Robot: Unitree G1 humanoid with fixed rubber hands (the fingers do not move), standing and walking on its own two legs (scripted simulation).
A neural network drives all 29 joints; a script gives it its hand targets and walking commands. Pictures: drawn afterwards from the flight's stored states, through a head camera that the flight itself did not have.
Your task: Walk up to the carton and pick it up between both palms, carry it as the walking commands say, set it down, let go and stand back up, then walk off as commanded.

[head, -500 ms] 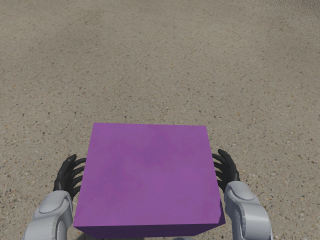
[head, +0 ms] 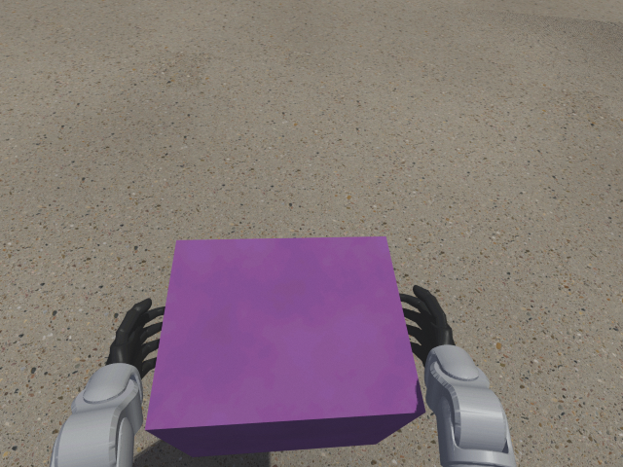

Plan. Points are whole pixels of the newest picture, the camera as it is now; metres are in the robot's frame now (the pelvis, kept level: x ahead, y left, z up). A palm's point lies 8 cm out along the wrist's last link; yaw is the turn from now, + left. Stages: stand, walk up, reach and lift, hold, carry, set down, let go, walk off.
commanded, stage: carry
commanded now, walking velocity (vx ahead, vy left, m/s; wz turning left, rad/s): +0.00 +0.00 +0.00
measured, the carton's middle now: (285, 351) +0.29 +0.05 -0.06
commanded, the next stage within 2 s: none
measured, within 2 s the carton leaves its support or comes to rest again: neither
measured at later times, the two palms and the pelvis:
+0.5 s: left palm (214, 157) +0.61 +0.20 +0.02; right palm (413, 138) +0.67 -0.16 +0.04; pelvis +0.38 -0.03 +0.01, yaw +2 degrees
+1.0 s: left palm (259, 62) +0.97 +0.16 +0.01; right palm (410, 63) +0.99 -0.20 +0.03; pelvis +0.72 -0.03 +0.00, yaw -1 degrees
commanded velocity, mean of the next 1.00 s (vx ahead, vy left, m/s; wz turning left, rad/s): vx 0.00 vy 0.00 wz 0.00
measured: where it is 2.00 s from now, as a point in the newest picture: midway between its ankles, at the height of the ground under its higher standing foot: (327, 170)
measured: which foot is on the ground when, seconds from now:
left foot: down 0.00-0.18, up 0.20-0.42, down 0.44-0.70, up 0.72-0.90, down 0.92-1.00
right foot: up 0.00-0.16, down 0.18-0.44, up 0.46-0.68, down 0.70-0.92, up 0.94-1.00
